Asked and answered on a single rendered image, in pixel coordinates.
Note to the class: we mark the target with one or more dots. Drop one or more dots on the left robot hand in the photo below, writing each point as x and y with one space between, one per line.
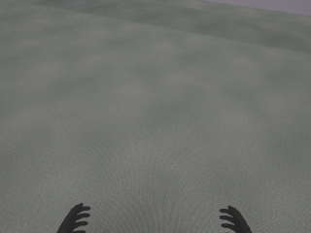
69 223

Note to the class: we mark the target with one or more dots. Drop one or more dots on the right robot hand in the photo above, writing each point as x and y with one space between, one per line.
240 224

